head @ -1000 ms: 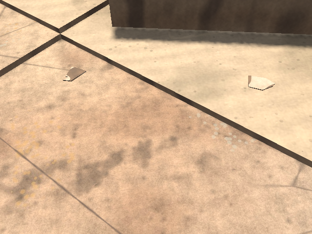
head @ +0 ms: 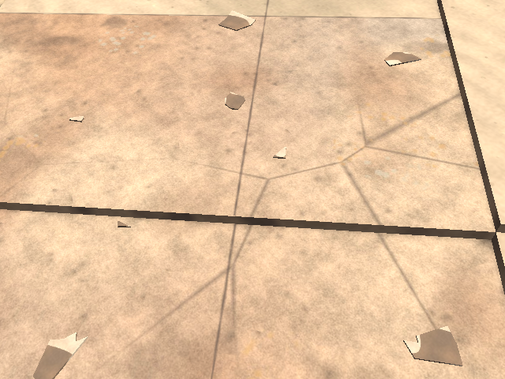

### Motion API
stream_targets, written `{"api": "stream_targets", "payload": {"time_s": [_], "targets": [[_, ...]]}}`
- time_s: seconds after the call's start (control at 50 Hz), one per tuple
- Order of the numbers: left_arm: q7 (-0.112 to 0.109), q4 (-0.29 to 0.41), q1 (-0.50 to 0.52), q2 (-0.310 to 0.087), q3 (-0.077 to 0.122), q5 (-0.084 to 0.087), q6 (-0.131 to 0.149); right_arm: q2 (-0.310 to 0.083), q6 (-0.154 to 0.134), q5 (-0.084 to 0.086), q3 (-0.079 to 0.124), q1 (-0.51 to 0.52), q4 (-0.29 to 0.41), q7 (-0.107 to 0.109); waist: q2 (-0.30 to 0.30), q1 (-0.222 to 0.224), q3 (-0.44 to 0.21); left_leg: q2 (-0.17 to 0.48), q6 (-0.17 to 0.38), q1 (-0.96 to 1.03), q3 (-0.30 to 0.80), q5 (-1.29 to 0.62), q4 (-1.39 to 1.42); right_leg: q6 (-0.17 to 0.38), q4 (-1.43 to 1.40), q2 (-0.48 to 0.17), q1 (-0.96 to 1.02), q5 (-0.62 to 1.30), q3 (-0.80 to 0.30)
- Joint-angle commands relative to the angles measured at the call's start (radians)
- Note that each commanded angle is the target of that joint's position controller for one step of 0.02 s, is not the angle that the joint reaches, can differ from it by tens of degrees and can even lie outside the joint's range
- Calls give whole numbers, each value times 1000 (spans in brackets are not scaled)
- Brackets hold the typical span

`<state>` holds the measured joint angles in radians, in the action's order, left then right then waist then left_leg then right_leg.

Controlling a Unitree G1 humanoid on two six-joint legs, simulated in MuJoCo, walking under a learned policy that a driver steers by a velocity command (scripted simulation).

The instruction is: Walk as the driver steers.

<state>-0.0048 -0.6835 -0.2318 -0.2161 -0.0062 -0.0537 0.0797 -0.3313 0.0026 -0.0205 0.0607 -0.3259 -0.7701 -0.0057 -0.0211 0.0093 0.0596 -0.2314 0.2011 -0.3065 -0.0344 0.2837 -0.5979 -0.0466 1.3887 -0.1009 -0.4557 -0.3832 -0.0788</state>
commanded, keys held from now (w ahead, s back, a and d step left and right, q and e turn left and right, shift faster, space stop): w+q+shift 0.06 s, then w+shift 0.04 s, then shift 0.90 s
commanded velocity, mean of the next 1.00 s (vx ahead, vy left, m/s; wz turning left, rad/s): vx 0.33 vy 0.00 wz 0.29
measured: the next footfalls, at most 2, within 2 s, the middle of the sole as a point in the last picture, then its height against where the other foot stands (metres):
right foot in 0.26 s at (348, 374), level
left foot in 0.66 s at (260, 369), level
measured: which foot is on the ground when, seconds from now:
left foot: down 0.00-0.26, up 0.28-0.64, down 0.66-1.00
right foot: up 0.00-0.24, down 0.26-1.00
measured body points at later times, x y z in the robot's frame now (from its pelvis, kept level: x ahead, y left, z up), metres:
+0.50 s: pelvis +0.36 -0.08 +0.03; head +0.41 -0.08 +0.47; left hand +0.34 +0.19 -0.10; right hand +0.58 -0.30 -0.09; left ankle +0.36 +0.05 -0.65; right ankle +0.44 -0.17 -0.71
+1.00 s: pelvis +0.44 -0.05 +0.03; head +0.44 -0.04 +0.48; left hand +0.42 +0.20 -0.12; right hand +0.60 -0.26 -0.10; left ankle +0.45 +0.05 -0.71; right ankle +0.44 -0.17 -0.71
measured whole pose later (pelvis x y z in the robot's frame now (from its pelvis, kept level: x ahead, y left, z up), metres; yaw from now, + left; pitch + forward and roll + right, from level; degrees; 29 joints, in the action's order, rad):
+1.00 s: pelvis +0.44 -0.05 +0.03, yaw +15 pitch -1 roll +0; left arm -0.02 -0.93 -0.28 -0.22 0.01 -0.01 -0.01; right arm -0.21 -0.01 -0.01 0.00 -0.19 -0.89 0.03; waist 0.01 0.02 0.01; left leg -0.05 0.05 -0.26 0.03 0.17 -0.45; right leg 0.00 0.44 -0.01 -0.15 -0.27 0.05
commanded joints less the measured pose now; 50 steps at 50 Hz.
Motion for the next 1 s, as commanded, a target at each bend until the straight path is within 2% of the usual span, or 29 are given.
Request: {"api": "stream_targets", "payload": {"time_s": [0.02,0.06,0.1,0.12,0.18,0.2,0.22,0.24,0.26,0.28,0.3,0.32,0.34,0.36,0.4,0.44,0.5,0.54,0.62,0.64,0.66,0.68,0.7,0.72,0.74,0.76,0.8,0.86,1.0], "targets": [[-1,87,-35,-177,43,-21,-28,-125,-62,8,32,27,85,13,120,57,11,311,188,21,506,-118,393,-37,-175,-51,-193,-68,6],[9,146,101,-145,29,-10,-34,-137,-79,8,36,33,81,7,82,35,55,248,162,-114,441,-144,430,-47,-378,-50,-124,82,42],[25,161,168,-110,12,11,-29,-134,-88,11,40,25,70,1,41,5,44,197,105,-149,362,-212,436,-24,-592,-28,4,354,65],[29,153,179,-103,10,19,-23,-132,-91,19,41,-2,55,-5,34,-18,38,195,79,-130,338,-347,419,-5,-673,-2,65,470,87],[21,142,205,-121,17,11,-7,-130,-85,31,42,-127,-5,-5,17,-90,-4,224,9,119,331,-701,299,48,-828,77,86,546,121],[12,130,171,-144,27,3,-1,-142,-83,26,43,-145,-17,4,-4,-80,-37,234,-22,201,344,-827,222,62,-860,113,119,513,122],[1,103,80,-177,42,1,6,-166,-81,19,47,-132,-20,11,-27,-31,-87,240,-57,255,347,-944,98,75,-878,141,198,481,117],[-6,62,-65,-202,55,2,19,-180,-82,21,50,-85,-11,14,-32,62,-139,218,-93,242,322,-925,-91,84,-939,114,338,563,107],[-13,27,-211,-261,70,-3,32,-129,-86,24,40,-67,12,17,7,125,-233,165,-124,114,283,-638,-346,102,-882,-22,555,795,15],[0,23,-259,-328,85,-28,32,22,-78,70,11,-247,24,26,335,36,-441,2,-185,-181,181,359,-826,296,-744,-424,895,1443,-379],[15,36,-259,-304,94,16,15,-81,-69,37,16,-225,20,39,243,73,-595,37,-174,-267,216,294,-923,326,-796,-405,925,1366,-518],[13,51,-162,-226,78,30,10,-98,-67,27,19,-113,25,36,168,67,-480,94,-178,-280,224,191,-848,290,-864,-329,783,1216,-376],[13,33,-97,-159,58,30,7,-84,-62,18,12,-45,34,25,122,47,-329,134,-184,-315,186,162,-773,254,-899,-255,659,1093,-265],[10,8,-108,-136,49,31,8,-73,-51,5,9,11,43,10,115,56,-244,150,-182,-319,175,163,-724,238,-941,-213,556,1072,-208],[6,-31,-114,-138,47,44,13,-18,-17,-12,-2,-24,38,-9,109,-1,-174,165,-190,-235,172,145,-632,238,-1002,-188,391,1075,-136],[10,-44,-82,-165,53,39,20,7,-1,-19,-10,-37,38,-13,103,-40,-182,155,-198,-181,145,112,-555,260,-1042,-179,302,1100,-77],[20,-56,-18,-156,47,32,13,25,6,-11,-29,-5,43,-17,145,-70,-181,187,-193,-62,97,-16,-306,231,-1072,-122,188,1036,54],[25,-72,-23,-154,47,38,5,23,11,-7,-38,44,42,-18,176,-52,-172,200,-190,13,66,-110,-183,215,-1084,-97,159,919,87],[24,-101,-50,-168,54,50,-25,18,0,-14,-43,93,32,-9,144,-37,-130,212,-169,115,44,-181,19,191,-1034,-105,142,603,53],[19,-106,-59,-158,51,50,-33,15,-9,-20,-44,99,26,-6,124,-33,-113,215,-155,150,54,-197,100,166,-998,-84,130,484,46],[14,-114,-96,-142,48,40,-41,-1,-19,-26,-44,107,29,-1,66,-20,-103,270,-141,182,121,-283,174,127,-958,-57,118,361,46],[12,-110,-174,-108,43,26,-49,-58,-27,-30,-38,106,39,9,-79,32,-124,441,-109,218,302,-519,200,88,-855,18,102,114,101],[3,-133,-260,-47,21,52,-67,-56,-17,1,-38,155,50,24,-182,58,-166,530,2,122,376,-483,254,72,-849,86,182,-65,128],[-9,-152,-226,-78,24,53,-87,-18,-12,8,-45,181,50,28,-146,40,-116,484,2,38,377,-302,291,69,-871,89,228,-45,112],[-12,-147,-185,-94,30,48,-94,1,-10,8,-52,215,45,30,-135,49,-79,427,-39,-8,339,-180,305,71,-910,93,256,16,107],[-11,-152,-158,-102,32,44,-95,15,-9,4,-57,225,38,32,-124,48,-80,384,-73,-11,307,-112,307,67,-942,86,287,75,99],[-10,-162,-145,-115,33,35,-92,12,-13,11,-54,189,11,37,-113,37,-72,343,-111,-9,267,-76,305,61,-978,51,308,137,74],[-12,-191,-131,-104,32,41,-81,10,-19,12,-44,150,-23,35,-15,16,-57,327,-114,56,237,-185,262,60,-999,35,268,157,65],[-24,-237,-93,-94,36,43,-84,16,-20,12,-32,132,-93,39,12,7,-72,311,-109,102,202,-305,222,73,-1020,20,279,192,53]]}}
